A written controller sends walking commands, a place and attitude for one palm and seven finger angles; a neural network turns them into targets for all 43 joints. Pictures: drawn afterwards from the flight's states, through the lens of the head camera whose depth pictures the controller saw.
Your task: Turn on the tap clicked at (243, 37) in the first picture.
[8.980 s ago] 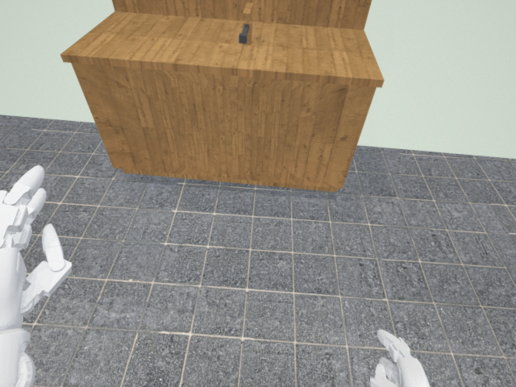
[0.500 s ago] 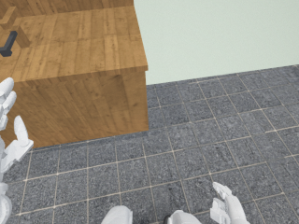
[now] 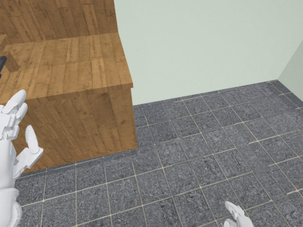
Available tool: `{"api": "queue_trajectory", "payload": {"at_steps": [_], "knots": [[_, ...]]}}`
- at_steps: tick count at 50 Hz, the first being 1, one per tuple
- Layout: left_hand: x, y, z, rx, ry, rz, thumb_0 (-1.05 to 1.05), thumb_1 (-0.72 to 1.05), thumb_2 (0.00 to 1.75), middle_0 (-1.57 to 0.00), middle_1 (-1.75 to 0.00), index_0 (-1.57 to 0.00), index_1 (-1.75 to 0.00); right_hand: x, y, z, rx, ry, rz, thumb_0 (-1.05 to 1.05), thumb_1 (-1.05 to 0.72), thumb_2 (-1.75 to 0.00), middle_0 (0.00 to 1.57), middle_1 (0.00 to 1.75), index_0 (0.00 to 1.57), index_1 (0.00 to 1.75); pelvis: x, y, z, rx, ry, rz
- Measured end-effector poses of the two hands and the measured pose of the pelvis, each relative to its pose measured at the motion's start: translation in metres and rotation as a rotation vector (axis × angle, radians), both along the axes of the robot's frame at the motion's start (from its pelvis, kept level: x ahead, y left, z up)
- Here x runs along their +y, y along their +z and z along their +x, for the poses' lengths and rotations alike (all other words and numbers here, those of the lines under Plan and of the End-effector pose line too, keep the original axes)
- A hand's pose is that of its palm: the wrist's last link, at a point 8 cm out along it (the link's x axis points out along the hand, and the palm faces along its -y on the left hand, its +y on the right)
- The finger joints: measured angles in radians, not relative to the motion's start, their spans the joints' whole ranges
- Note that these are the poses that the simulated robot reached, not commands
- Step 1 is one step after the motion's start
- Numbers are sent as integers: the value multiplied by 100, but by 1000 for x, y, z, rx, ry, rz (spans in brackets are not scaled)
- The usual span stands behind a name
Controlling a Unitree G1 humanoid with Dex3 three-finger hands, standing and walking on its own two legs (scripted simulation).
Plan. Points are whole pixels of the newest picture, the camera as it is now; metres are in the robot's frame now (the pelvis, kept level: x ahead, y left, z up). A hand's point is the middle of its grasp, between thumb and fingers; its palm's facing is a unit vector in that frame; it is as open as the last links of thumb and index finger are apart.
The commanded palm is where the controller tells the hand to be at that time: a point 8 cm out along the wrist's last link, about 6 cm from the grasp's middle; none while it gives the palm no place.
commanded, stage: take the last steps up to it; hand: left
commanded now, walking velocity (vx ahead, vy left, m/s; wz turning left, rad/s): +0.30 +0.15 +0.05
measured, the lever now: out of the picture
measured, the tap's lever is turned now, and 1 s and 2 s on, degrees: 0 0 0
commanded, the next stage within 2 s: come to a stop and stand still in 0.90 s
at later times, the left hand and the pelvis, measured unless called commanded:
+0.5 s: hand (33, 119) +0.29 +0.27 +0.18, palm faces +0.37 -0.79 -0.49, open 7.4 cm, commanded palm +0.23 +0.32 +0.19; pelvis +0.07 +0.04 -0.01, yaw +1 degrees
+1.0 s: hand (28, 82) +0.41 +0.33 +0.18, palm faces +0.38 -0.81 -0.46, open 7.4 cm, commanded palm +0.34 +0.38 +0.19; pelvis +0.17 +0.10 +0.00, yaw +0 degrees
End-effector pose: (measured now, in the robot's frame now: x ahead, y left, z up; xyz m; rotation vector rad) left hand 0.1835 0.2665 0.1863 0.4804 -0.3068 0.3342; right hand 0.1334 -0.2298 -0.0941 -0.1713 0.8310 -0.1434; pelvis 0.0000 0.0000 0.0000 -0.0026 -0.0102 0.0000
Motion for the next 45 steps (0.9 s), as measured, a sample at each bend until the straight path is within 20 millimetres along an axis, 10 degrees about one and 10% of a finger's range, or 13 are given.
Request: {"api": "queue_trajectory", "payload": {"at_steps": [12,27,37,45], "knots": [[39,8,12,30,31,49,1,89,90,-21,-30,-21,-31,14,10,25,22,9,-60,1,-90,-90,20,30,20,29,31,7,28,14,1,24],[39,14,74,7,-2,115,1,89,90,-21,-30,-21,-31,60,-15,98,-43,41,80,1,-90,-90,20,30,20,29,39,-6,82,13,20,21],[68,6,115,89,46,65,1,89,90,-21,-30,-21,-31,51,6,140,38,46,-15,1,-90,-90,20,30,20,29,59,13,126,26,22,58],[99,7,165,-51,-30,93,1,89,90,-21,-30,-21,-31,74,13,190,-81,-21,-65,1,-91,-90,20,30,20,29,94,-8,160,3,0,50]]}}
